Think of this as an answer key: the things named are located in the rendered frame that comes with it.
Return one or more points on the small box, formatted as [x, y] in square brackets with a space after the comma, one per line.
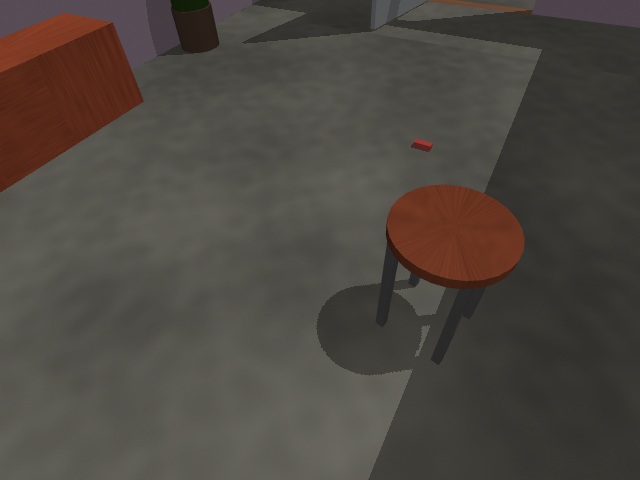
[421, 144]

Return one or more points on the stool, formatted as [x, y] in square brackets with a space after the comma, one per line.
[451, 236]

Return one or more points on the potted plant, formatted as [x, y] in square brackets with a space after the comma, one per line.
[195, 25]

